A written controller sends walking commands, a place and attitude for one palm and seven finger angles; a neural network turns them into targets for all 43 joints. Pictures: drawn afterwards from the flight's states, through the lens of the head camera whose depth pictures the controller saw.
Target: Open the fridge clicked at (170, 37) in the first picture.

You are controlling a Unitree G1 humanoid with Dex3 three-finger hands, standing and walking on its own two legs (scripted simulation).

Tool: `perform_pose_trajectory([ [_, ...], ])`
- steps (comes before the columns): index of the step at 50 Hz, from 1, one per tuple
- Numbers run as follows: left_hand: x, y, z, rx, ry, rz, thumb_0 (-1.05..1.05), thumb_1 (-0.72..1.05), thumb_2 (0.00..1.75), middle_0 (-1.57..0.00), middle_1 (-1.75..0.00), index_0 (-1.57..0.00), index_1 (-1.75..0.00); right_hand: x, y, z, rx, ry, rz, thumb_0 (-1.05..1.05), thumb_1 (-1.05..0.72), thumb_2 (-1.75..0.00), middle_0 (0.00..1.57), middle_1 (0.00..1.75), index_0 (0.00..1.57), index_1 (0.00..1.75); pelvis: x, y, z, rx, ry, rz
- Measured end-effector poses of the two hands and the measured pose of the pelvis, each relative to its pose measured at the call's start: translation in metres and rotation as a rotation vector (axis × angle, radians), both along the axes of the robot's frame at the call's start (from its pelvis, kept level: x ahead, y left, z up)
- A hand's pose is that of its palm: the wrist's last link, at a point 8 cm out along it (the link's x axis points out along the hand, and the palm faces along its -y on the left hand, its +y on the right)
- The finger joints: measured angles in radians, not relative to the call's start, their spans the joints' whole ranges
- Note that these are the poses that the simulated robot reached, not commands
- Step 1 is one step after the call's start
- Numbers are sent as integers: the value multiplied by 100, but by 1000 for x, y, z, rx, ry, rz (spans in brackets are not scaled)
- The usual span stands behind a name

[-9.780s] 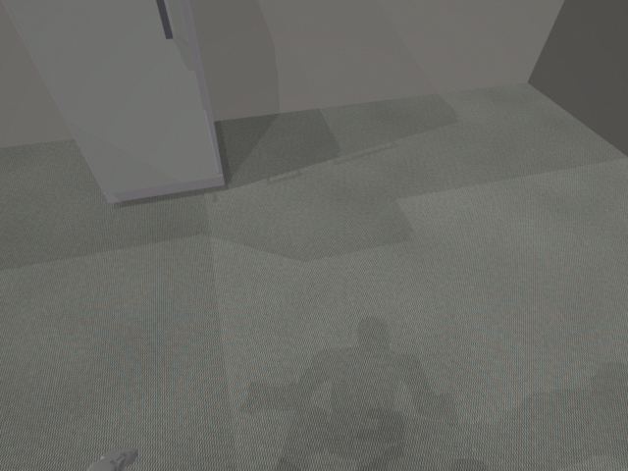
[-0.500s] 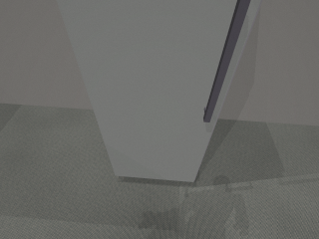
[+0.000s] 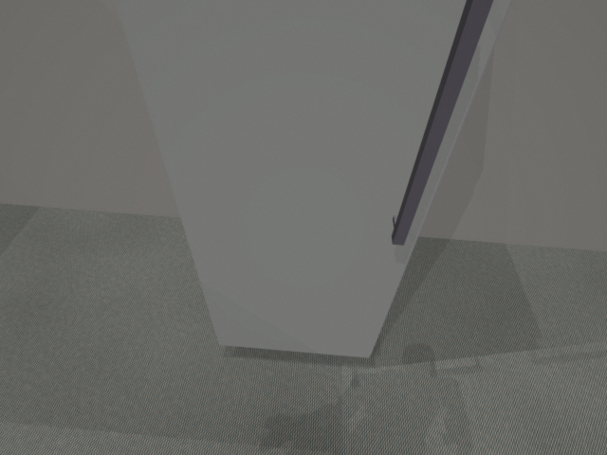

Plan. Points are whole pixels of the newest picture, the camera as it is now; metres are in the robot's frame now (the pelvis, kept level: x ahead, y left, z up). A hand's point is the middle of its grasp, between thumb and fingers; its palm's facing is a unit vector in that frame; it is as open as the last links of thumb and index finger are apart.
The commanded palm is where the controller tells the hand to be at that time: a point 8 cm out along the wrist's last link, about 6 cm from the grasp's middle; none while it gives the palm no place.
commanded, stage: shuffle to correct the standing spot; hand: right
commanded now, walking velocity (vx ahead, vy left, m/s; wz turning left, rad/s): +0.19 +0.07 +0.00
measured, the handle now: (427, 136) +0.53 -0.15 +0.17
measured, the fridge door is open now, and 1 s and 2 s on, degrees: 0 0 0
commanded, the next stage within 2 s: come to a stop and stand still in 0.14 s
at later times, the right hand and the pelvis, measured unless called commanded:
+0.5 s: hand out of the picture +0.04 -0.16 -0.19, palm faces +0.05 +0.98 -0.17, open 7.4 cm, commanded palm none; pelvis +0.07 +0.00 -0.01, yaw +0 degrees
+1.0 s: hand out of the picture +0.07 -0.21 -0.17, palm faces -0.01 +0.96 -0.28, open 7.4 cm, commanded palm none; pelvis +0.00 -0.01 -0.01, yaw +2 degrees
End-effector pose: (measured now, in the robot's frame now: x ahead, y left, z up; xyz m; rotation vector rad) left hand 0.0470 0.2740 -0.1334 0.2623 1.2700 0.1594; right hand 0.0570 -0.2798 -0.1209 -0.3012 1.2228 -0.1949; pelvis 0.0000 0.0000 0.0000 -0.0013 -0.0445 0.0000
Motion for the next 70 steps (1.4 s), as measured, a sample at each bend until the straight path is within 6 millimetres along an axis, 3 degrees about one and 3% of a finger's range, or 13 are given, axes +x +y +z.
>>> perform_pose_trajectory([
  [14,-50,-55,-21,-108,200,116,1,91,90,-20,-30,-20,-30,-39,56,-37,161,215,-66,1,-91,-90,20,30,20,30,47,2,-11,8,22,20],
  [18,-51,-62,-25,-112,253,135,1,91,90,-20,-30,-20,-30,-35,67,-41,170,238,-95,1,-91,-90,20,30,20,30,62,3,-15,17,27,12],
  [22,-35,-67,-23,-103,253,143,1,91,90,-20,-30,-20,-30,-28,72,-40,173,238,-119,1,-91,-90,20,30,20,30,69,1,-13,18,30,1],
  [30,8,-63,-12,-78,124,130,1,92,90,-20,-30,-20,-30,-3,58,-25,139,175,-104,1,-92,-90,20,30,20,30,61,-5,0,12,27,8],
  [38,21,-45,-26,-66,19,106,1,92,90,-20,-30,-20,-30,15,33,-33,68,56,-60,1,-91,-90,20,30,20,30,38,-6,-18,18,40,15],
  [46,24,-56,-22,-101,-130,61,1,91,90,-19,-30,-20,-30,13,23,-19,52,-40,-22,1,-91,-90,20,30,20,30,13,-12,-16,-7,-18,29],
  [52,-1,-52,-20,-118,-137,58,0,93,90,-20,-30,-20,-30,-7,31,-12,60,-40,13,1,-91,-90,20,30,20,30,-8,-7,-12,-19,-20,34],
  [64,-108,-43,-23,-104,133,100,1,92,90,-20,-30,-20,-30,-72,46,-24,103,109,-24,1,-91,-90,20,30,20,30,-28,1,-10,-16,11,24],
  [70,-137,-50,-20,-104,214,122,1,91,90,-19,-30,-20,-30,-84,50,-28,122,145,-42,1,-91,-90,20,30,20,30,-28,0,-10,-13,16,18],
])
